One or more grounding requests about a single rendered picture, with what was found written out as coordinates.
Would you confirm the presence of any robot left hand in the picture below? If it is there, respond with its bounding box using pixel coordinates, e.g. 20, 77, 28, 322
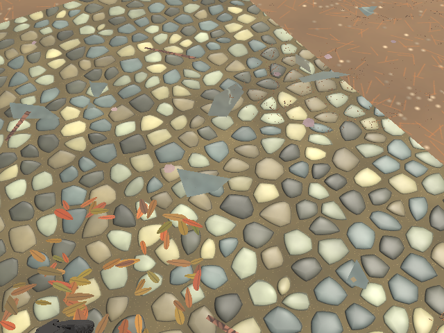
35, 319, 94, 333

